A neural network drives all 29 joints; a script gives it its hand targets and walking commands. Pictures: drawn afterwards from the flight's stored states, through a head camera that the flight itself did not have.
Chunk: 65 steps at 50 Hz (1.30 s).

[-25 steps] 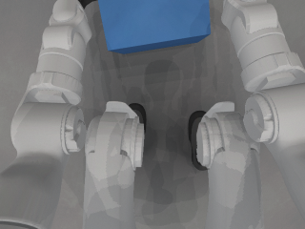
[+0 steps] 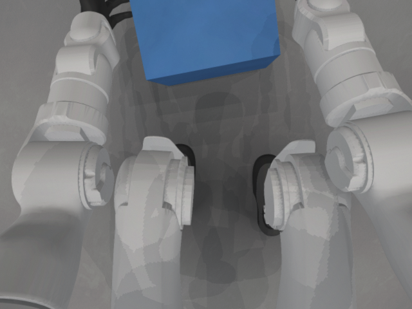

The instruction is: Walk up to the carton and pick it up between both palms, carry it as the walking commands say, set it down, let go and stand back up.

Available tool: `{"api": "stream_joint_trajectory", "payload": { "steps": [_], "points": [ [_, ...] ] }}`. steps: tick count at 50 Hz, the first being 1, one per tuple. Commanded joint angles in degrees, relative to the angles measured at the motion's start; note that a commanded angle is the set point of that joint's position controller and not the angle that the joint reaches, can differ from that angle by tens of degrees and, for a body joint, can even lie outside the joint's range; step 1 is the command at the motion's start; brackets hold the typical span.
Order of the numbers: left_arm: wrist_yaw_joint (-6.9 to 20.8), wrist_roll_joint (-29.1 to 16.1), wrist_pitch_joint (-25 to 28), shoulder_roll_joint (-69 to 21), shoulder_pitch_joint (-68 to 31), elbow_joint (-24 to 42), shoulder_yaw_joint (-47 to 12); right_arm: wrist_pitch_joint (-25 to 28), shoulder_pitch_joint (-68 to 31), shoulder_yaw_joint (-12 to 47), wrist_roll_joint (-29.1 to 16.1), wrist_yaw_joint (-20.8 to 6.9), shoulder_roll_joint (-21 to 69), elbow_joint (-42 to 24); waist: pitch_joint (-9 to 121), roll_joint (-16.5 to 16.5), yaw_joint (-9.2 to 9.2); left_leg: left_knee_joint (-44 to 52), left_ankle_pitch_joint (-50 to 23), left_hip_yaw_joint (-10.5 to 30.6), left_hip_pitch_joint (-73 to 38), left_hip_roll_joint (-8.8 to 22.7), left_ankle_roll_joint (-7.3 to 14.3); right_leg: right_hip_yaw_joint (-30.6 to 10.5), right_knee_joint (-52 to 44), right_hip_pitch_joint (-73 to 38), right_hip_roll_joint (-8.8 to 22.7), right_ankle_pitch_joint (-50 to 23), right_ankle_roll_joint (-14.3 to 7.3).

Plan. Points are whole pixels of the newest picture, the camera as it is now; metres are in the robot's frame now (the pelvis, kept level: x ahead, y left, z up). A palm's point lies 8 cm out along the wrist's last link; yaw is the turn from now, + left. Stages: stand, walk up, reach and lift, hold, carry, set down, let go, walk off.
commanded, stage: set down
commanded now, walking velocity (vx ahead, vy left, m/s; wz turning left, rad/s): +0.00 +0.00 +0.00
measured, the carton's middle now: out of the picture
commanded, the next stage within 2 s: none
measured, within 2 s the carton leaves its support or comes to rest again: rests again in 0.36 s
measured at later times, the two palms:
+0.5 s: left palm (102, 16) +0.51 +0.21 -0.18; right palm out of the picture +0.55 -0.10 -0.18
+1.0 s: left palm (102, 19) +0.51 +0.21 -0.18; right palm out of the picture +0.55 -0.10 -0.18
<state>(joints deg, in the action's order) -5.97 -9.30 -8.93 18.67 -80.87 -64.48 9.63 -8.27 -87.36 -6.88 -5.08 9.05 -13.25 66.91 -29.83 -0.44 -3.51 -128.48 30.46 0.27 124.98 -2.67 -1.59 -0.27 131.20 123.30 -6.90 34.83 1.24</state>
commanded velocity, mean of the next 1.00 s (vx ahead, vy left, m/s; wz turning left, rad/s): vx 0.00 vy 0.00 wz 0.00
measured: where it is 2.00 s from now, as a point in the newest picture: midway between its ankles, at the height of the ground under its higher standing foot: (223, 202)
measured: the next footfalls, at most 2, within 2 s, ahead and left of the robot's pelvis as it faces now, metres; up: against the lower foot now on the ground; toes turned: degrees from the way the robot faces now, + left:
none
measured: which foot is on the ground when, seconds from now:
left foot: down 0.00-1.00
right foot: down 0.00-1.00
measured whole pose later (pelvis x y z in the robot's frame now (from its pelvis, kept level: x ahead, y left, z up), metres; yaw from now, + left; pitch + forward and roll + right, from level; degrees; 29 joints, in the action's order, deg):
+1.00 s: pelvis +0.02 +0.00 +0.00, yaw +0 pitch +31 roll +1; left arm -1.7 -5.9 -4.3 16.4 -78.1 -68.6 13.0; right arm -4.5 -83.0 -8.6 -2.4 5.3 -14.0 69.4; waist -24.3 0.4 -3.9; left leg -129.6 32.8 0.0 127.7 -2.7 -1.4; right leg -0.3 132.4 125.8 -6.5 37.5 1.1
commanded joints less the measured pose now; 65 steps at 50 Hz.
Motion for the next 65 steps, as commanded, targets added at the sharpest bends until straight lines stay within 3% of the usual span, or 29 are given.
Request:
{"api": "stream_joint_trajectory", "payload": {
  "steps": [1,9,15,27,43,52,60,65],
  "points": [
    [14.9,-3.2,3.8,-48.5,-40.6,15.0,-13.2,2.8,-31.4,9.9,-2.0,-15.0,47.4,-12.2,72.8,-1.4,-0.31,8.2,-16.1,-2.5,-27.5,-2.9,1.0,1.6,-10.3,-22.0,-1.5,-13.9,-2.5],
    [14.6,-2.5,4.3,-48.9,-37.1,13.2,-12.0,3.1,-29.2,9.4,-1.3,-16.4,47.0,-11.6,67.7,-3.4,0.27,7.9,-18.5,-1.2,-26.9,-3.4,1.1,1.8,-9.9,-17.6,-1.2,-15.0,-2.6],
    [15.0,-0.7,4.6,-47.8,-34.0,11.1,-10.6,3.3,-25.4,7.7,0.6,-16.6,45.9,-9.5,62.1,-2.8,0.62,7.8,-17.5,-1.2,-22.3,-3.5,1.1,0.9,-10.4,-14.9,-1.2,-15.4,-2.7],
    [15.8,1.3,5.0,-44.5,-29.4,8.8,-8.5,3.8,-22.7,8.7,1.5,-15.7,44.1,-8.4,60.2,-4.9,-0.72,6.3,-17.1,-2.1,-16.3,-3.1,1.4,-0.8,-10.5,-17.0,-0.9,-18.7,-1.8],
    [15.0,2.3,5.8,-39.4,-28.0,6.3,-6.3,5.0,-22.7,7.1,1.5,-14.5,37.3,-6.7,57.3,-3.4,-0.38,6.5,-15.8,-1.5,-17.2,-2.5,1.3,-0.5,-10.2,-15.8,-0.6,-16.6,-1.9],
    [11.6,2.6,7.6,-28.8,-25.1,4.8,-3.3,6.4,-21.2,4.9,1.2,-11.9,25.2,-6.2,59.2,-3.3,-0.04,7.0,-17.2,-0.9,-20.2,-2.0,0.7,-0.2,-10.2,-16.0,0.2,-16.6,-1.3],
    [3.6,1.8,10.6,-0.6,-15.0,0.9,2.2,8.4,-12.8,1.2,0.1,-4.8,-3.5,-4.8,60.7,-3.2,-0.19,8.3,-18.0,0.0,-20.6,0.0,0.1,-1.2,-11.4,-18.0,1.9,-17.3,-0.5],
    [1.5,0.1,11.5,5.5,-14.2,-0.1,2.0,8.7,-12.1,1.7,-1.2,-2.7,-8.9,-4.1,62.0,-2.2,-0.52,8.8,-18.9,0.7,-20.4,1.0,-0.4,-1.8,-11.5,-16.5,2.9,-17.5,-0.2]
  ]
}}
